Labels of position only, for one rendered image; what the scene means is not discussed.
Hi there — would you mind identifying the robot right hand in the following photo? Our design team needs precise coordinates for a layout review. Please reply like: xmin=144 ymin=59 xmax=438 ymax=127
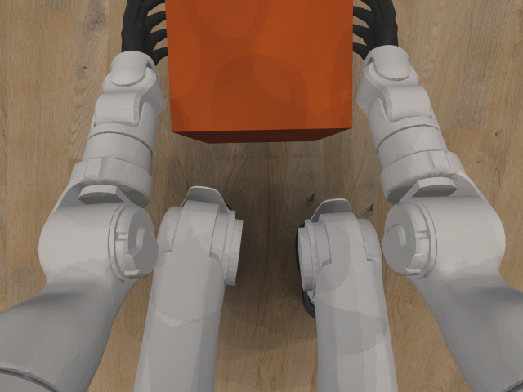
xmin=353 ymin=0 xmax=398 ymax=61

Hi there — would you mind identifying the robot right forearm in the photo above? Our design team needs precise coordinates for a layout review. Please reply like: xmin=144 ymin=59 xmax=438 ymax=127
xmin=356 ymin=45 xmax=506 ymax=255

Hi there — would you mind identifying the robot left forearm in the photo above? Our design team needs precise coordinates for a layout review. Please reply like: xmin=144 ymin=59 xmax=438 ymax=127
xmin=38 ymin=51 xmax=165 ymax=272

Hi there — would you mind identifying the robot left hand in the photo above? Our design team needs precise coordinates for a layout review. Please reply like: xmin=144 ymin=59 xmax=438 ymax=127
xmin=121 ymin=0 xmax=168 ymax=66

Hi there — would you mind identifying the right robot foot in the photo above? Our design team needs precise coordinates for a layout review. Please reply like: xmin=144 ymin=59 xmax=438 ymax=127
xmin=295 ymin=223 xmax=316 ymax=319

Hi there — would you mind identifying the robot right upper arm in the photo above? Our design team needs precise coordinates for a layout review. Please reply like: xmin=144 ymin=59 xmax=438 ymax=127
xmin=382 ymin=195 xmax=523 ymax=392

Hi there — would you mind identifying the robot right shin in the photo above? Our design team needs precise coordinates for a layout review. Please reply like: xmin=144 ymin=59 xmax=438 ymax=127
xmin=307 ymin=198 xmax=382 ymax=304

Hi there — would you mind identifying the carton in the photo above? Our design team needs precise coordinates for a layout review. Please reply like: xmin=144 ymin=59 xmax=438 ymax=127
xmin=165 ymin=0 xmax=353 ymax=144

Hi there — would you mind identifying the robot left upper arm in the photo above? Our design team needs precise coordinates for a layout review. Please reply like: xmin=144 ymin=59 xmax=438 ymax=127
xmin=0 ymin=202 xmax=159 ymax=392

